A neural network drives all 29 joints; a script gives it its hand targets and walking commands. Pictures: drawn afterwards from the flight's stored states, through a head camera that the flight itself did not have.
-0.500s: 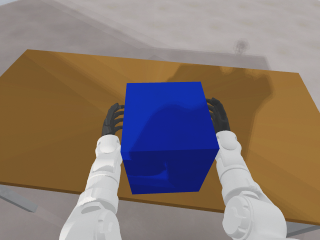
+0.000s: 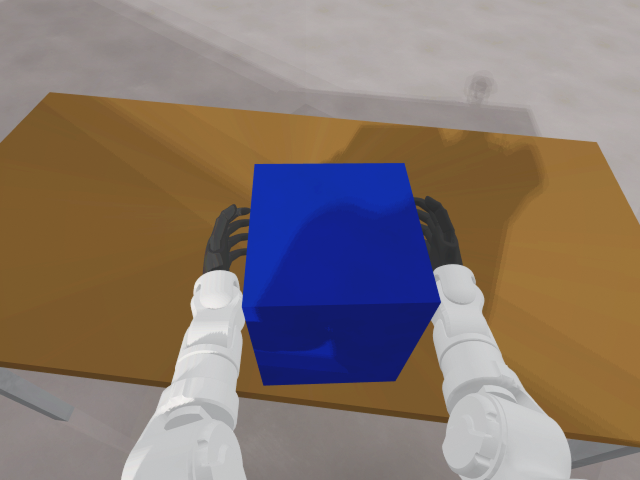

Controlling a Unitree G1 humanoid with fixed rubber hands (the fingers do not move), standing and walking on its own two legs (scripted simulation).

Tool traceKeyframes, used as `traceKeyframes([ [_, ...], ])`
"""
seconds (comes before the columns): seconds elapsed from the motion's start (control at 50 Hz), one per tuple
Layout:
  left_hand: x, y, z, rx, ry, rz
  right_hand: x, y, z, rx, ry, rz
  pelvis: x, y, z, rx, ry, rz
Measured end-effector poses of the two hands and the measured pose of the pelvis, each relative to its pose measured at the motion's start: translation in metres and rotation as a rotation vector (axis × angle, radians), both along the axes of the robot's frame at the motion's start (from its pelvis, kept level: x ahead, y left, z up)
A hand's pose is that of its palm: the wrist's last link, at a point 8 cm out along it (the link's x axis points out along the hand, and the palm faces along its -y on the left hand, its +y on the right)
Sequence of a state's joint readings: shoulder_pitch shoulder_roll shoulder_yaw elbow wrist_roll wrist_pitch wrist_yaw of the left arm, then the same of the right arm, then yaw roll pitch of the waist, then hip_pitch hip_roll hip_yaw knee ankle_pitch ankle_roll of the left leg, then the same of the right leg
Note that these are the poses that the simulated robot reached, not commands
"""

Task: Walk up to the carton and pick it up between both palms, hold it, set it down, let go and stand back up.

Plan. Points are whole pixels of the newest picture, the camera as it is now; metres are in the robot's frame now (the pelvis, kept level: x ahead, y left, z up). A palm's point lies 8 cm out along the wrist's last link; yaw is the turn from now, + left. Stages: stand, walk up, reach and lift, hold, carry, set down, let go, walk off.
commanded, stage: set down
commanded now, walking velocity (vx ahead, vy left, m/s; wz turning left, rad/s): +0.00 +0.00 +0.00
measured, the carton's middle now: (330, 280) +0.39 -0.01 +0.00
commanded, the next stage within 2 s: none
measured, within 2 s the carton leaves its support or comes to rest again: neither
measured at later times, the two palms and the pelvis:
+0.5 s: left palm (221, 266) +0.38 +0.14 +0.04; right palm (442, 257) +0.39 -0.16 +0.05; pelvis +0.00 +0.00 +0.00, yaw +0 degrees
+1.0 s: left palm (216, 284) +0.37 +0.15 +0.00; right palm (447, 251) +0.42 -0.18 +0.02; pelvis -0.01 +0.00 -0.02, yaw -2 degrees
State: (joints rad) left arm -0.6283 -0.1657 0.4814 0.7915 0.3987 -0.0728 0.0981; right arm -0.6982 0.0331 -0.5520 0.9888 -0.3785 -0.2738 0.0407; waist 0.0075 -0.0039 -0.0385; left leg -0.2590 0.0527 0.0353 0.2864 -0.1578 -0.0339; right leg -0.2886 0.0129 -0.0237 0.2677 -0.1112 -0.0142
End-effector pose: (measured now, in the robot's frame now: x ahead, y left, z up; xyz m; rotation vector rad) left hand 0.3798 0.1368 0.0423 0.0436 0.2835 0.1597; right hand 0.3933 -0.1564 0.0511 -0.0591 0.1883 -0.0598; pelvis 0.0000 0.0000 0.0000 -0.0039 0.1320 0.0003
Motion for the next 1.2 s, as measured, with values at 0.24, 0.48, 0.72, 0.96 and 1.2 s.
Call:
traceKeyframes([
  [0.24, 0.0, 0.0, 0.0, -0.001, -0.004, -0.003, 0.0, 0.0, 0.0, -0.001, -0.001, 0.002, 0.001, -0.001, 0.0, 0.001, -0.009, 0.007],
  [0.48, 0.001, 0.0, -0.001, 0.005, -0.007, -0.004, 0.0, 0.0, -0.001, -0.003, 0.002, 0.003, 0.0, -0.001, -0.001, 0.003, -0.013, -0.007],
  [0.72, 0.01, 0.002, -0.016, -0.002, 0.015, 0.027, 0.017, -0.001, -0.023, 0.024, 0.11, 0.007, -0.002, 0.002, -0.008, -0.012, 0.095, -0.029],
  [0.96, -0.001, 0.009, -0.036, -0.008, 0.026, 0.029, 0.031, -0.014, -0.026, 0.034, 0.088, 0.002, -0.006, 0.0, -0.02, -0.019, 0.174, -0.034],
  [1.2, -0.044, 0.029, -0.045, -0.011, -0.006, 0.043, -0.014, -0.043, -0.043, 0.032, 0.09, 0.01, -0.017, -0.011, -0.019, -0.012, 0.115, -0.009],
])
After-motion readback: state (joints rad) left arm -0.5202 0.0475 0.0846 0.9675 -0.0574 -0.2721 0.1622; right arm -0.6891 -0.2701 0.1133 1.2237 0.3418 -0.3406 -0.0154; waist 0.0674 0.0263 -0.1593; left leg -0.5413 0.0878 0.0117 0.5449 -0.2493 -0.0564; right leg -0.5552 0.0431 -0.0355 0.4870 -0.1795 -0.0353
